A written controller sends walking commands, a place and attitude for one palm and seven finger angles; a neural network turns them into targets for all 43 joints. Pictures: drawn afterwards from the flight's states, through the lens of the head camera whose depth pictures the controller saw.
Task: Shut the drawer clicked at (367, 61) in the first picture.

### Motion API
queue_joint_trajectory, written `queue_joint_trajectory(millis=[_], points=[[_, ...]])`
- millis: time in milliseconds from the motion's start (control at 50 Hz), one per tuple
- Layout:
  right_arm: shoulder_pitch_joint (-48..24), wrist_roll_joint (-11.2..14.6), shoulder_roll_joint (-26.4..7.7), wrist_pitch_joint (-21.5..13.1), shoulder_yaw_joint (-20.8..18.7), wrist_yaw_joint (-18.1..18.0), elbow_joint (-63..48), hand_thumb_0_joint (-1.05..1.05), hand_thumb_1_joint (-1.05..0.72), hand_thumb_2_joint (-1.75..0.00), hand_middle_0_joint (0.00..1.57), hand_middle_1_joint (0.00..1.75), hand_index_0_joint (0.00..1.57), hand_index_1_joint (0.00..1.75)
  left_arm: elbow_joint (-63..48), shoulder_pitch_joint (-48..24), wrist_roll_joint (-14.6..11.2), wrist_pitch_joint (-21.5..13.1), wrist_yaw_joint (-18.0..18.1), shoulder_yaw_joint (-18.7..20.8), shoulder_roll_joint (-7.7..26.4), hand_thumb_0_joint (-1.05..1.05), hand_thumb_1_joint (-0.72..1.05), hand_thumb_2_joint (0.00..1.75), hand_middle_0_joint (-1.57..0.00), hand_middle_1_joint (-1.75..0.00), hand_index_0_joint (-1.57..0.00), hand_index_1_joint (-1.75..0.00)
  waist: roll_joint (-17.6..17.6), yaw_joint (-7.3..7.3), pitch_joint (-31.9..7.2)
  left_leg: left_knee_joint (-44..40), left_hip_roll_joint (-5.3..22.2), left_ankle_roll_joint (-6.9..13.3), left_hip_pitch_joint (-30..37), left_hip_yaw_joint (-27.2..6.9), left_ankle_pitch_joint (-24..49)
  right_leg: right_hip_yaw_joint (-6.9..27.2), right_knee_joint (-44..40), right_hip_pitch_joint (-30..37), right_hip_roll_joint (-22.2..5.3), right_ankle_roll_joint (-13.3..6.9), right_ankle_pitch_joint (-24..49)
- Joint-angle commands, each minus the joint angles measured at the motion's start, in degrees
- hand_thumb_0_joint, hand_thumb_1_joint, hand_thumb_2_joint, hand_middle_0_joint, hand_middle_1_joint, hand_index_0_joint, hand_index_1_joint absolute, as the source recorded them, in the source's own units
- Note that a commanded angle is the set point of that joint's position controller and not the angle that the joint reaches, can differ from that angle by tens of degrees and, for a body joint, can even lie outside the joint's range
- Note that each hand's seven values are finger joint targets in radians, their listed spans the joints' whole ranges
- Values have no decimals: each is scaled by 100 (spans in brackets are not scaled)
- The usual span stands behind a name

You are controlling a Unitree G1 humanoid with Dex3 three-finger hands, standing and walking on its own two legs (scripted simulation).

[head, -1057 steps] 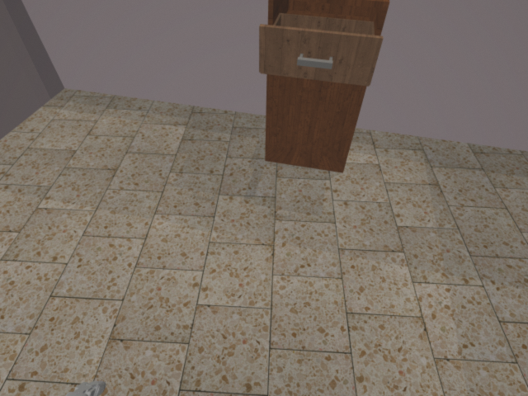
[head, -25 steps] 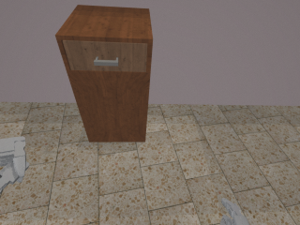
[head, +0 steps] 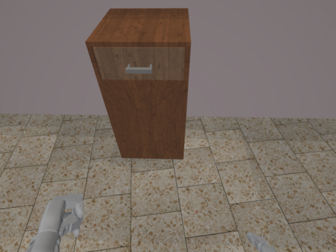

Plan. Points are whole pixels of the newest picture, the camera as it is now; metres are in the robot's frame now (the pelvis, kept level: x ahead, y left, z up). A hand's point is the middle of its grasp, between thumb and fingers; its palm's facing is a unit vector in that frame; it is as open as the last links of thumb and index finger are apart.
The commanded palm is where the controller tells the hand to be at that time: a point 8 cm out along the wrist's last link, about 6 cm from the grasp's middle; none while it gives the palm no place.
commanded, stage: let the arm hang, fingers relaxed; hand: left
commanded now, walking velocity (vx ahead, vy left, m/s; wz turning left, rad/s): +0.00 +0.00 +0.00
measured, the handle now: (139, 68) +0.86 +0.18 +0.00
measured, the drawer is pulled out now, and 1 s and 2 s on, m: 0.00 0.00 0.00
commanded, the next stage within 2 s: look to check the result in 0.96 s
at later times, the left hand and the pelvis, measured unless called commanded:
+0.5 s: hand out of the picture -0.06 +0.19 -0.16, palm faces +0.03 -0.98 -0.21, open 5.9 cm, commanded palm none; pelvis +0.00 +0.01 +0.02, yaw +0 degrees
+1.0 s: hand out of the picture -0.02 +0.15 -0.16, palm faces +0.04 -0.99 -0.16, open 7.3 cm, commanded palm none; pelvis +0.00 +0.00 +0.02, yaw +0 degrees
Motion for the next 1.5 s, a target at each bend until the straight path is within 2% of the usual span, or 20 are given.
queue_joint_trajectory(millis=[0,20,40,60,100,120,160,200,240,260,440,580,700,760,800,860,960,1180,1280,1480], points=[[215,-64,-631,132,-203,-83,-248,0,-90,-90,20,30,20,30,1416,33,-19,129,-103,-249,305,0,90,90,-108,-125,-108,-125,-976,-47,-24,-418,342,71,603,-387,1660,638,-731,104,-814,-284,2495],[208,-64,-629,145,-164,-102,-103,0,-90,-90,20,30,20,30,1799,-32,-44,145,-91,-284,281,0,90,90,-104,-121,-104,-121,-351,-14,-3,-668,474,142,677,-587,1934,549,-712,127,-640,-162,1999],[161,-58,-670,161,-132,-120,35,0,-90,-90,20,30,20,30,2153,-58,-53,160,-80,-319,297,0,90,90,-100,-117,-100,-117,121,52,118,-928,592,208,588,-772,1941,495,-763,171,-473,-89,1379],[165,-52,-639,165,-94,-148,184,0,-90,-90,20,30,20,30,2533,-58,-74,163,-78,-352,249,0,90,90,-96,-112,-96,-112,450,76,181,-1135,650,254,482,-866,1821,436,-878,343,-413,-57,1026],[223,-24,-558,177,-55,-201,458,0,-90,-90,20,30,20,30,3185,51,-101,138,-83,-399,187,0,90,90,-88,-104,-88,-104,550,108,114,-1278,604,216,540,-824,1395,523,-1163,558,-422,-109,931],[310,-47,-432,188,-84,-225,567,0,-90,-90,20,30,20,30,3372,159,-104,119,-62,-334,19,0,90,90,-84,-99,-84,-99,779,113,-32,-1301,592,203,663,-780,1291,514,-1248,626,-454,-147,1014],[486,-15,-405,204,-83,-251,765,0,-90,-90,20,30,20,30,3714,122,-109,107,-71,-388,63,0,90,90,-76,-91,-76,-91,657,72,-166,-1319,607,193,853,-757,1246,509,-1394,730,-486,-175,1107],[626,5,-386,218,-84,-266,970,0,-90,-90,20,30,20,30,4016,101,-120,99,-79,-435,67,0,90,90,-68,-82,-68,-82,480,54,-84,-1387,611,182,938,-743,1171,482,-1498,699,-509,-188,1119],[768,30,-385,235,-95,-275,1124,0,-90,-90,20,30,20,30,4254,138,-120,88,-74,-475,69,0,90,90,-60,-73,-60,-73,9,32,65,-1417,616,179,978,-737,1156,486,-1606,639,-512,-195,1123],[820,35,-369,240,-88,-278,1221,0,-90,-90,20,30,20,30,4378,175,-125,88,-70,-500,29,0,90,90,-56,-69,-56,-69,-102,21,138,-1450,612,175,1010,-701,1095,465,-1659,578,-549,-195,1075],[1125,50,-197,281,-75,-302,1721,0,-90,-90,20,30,20,30,5046,538,-134,92,-10,-597,-159,0,90,90,-20,-30,-20,-30,-219,-1,576,-1667,571,160,1075,-621,558,487,-1814,241,-526,-199,541],[1253,28,17,283,-87,-313,1865,0,-90,-90,20,30,20,30,5166,692,-121,99,26,-584,-383,0,90,90,-20,-30,-20,-30,-228,-5,905,-1799,527,159,863,-611,109,485,-1781,19,-496,-188,293],[1344,16,135,260,-105,-320,1895,0,-90,-90,20,30,20,30,5142,753,-114,87,38,-540,-498,0,90,90,-20,-30,-20,-30,-139,7,884,-1820,510,161,748,-628,-6,487,-1722,7,-477,-190,261],[1372,15,190,254,-111,-325,1897,0,-90,-90,20,30,20,30,5131,764,-113,72,45,-531,-540,0,90,90,-20,-30,-20,-30,-177,8,871,-1769,495,161,753,-612,99,514,-1722,5,-477,-203,307],[1410,14,208,238,-106,-332,1903,0,-90,-90,20,30,20,30,5113,730,-119,64,45,-520,-551,0,90,90,-20,-30,-20,-30,-49,-1,845,-1738,490,153,777,-591,240,511,-1699,48,-483,-207,430],[1422,23,224,233,-114,-336,1908,0,-90,-90,20,30,20,30,5111,730,-122,47,51,-519,-558,0,90,90,-20,-30,-20,-30,-207,-3,791,-1649,507,147,863,-541,462,513,-1730,69,-511,-206,521],[1462,18,225,252,-116,-336,1920,0,-90,-90,20,30,20,30,5101,698,-126,59,53,-507,-542,0,90,90,-20,-30,-20,-30,-109,-13,877,-1656,501,124,798,-536,292,524,-1768,12,-499,-219,344],[1426,29,191,252,-116,-338,1943,0,-90,-90,20,30,20,30,5118,672,-136,29,58,-522,-495,0,90,90,-20,-30,-20,-30,-249,-28,773,-1515,515,101,999,-456,696,587,-1834,66,-528,-228,546],[1383,27,188,263,-105,-336,1962,0,-90,-90,20,30,20,30,5126,645,-137,32,60,-524,-473,0,90,90,-20,-30,-20,-30,-205,-33,883,-1510,507,84,984,-446,686,581,-1870,23,-534,-234,494],[1257,33,121,237,-105,-352,1954,0,-90,-90,20,30,20,30,5121,586,-140,19,51,-519,-466,0,90,90,-20,-30,-20,-30,-156,-25,750,-1503,546,78,1091,-455,933,584,-1844,163,-522,-213,792]])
